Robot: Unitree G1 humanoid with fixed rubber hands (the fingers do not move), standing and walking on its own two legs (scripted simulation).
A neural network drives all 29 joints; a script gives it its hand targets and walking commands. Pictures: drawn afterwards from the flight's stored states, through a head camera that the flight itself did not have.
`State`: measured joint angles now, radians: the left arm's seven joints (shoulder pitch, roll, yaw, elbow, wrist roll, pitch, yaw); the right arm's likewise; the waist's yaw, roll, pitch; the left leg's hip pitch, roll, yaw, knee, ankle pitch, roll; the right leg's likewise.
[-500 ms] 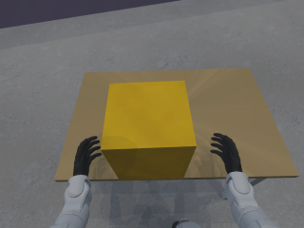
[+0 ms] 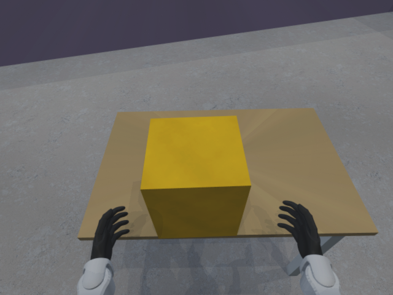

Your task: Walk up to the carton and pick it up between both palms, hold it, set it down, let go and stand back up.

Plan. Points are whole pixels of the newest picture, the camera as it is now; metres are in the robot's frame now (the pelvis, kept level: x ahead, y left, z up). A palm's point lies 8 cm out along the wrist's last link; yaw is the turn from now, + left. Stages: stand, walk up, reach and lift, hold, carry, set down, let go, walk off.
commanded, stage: set down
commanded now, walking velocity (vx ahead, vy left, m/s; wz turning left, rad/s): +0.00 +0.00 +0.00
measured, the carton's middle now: (195, 180) +0.40 +0.01 -0.03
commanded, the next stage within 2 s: let go in 1.32 s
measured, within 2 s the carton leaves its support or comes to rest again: neither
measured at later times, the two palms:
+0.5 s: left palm (101, 257) +0.22 +0.22 -0.04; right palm (308, 251) +0.21 -0.21 -0.03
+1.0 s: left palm (101, 260) +0.22 +0.22 -0.06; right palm (307, 258) +0.20 -0.21 -0.05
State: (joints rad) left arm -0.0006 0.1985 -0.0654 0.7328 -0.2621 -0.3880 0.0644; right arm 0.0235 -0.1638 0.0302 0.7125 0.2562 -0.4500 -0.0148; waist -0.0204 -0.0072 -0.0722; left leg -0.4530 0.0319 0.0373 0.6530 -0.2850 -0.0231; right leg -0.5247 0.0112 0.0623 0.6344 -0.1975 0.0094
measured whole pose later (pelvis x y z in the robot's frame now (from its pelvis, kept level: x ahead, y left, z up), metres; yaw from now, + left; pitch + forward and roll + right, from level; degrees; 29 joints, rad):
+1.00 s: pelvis +0.03 +0.01 +0.01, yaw +0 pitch +2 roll +0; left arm 0.11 0.20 -0.06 0.66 -0.16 -0.12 0.05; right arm 0.15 -0.14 -0.04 0.72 0.14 -0.31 0.00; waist -0.02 -0.01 -0.02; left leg -0.29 0.03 0.04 0.54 -0.29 -0.02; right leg -0.35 0.01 0.06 0.51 -0.20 0.01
